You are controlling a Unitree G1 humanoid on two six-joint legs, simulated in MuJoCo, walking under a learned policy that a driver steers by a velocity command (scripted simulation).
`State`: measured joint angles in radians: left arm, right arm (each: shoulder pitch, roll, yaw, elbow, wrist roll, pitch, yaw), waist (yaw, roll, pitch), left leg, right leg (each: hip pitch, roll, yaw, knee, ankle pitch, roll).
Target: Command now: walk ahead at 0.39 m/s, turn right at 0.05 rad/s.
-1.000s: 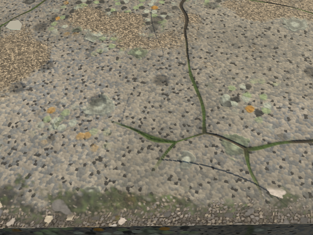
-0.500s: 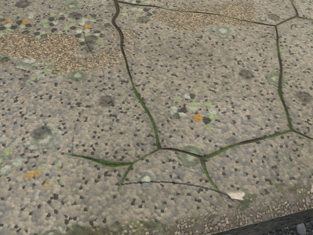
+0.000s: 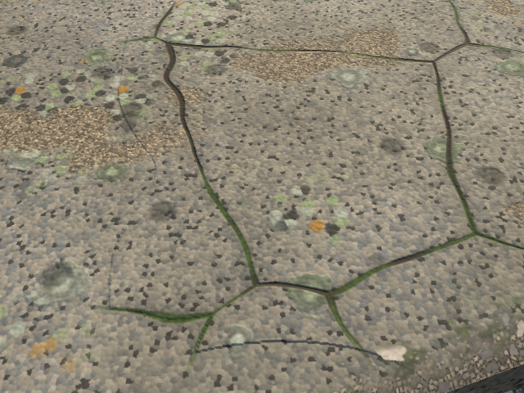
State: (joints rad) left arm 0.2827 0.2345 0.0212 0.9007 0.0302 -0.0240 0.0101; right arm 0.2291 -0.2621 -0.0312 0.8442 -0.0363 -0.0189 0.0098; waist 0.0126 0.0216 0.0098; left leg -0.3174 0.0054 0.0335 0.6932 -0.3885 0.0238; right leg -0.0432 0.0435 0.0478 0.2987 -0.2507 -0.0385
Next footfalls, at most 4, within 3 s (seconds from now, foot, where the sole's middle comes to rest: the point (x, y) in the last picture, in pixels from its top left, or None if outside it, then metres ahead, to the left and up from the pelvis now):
0.12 left None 0.10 0.10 -0.78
0.66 right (362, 367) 0.51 -0.17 -0.59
1.26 left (293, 277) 0.74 -0.03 -0.59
1.64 right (322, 197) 1.02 -0.12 -0.59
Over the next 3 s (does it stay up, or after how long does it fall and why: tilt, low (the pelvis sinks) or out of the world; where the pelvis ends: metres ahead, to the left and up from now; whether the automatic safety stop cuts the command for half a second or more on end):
stays up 0.85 -0.10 0.18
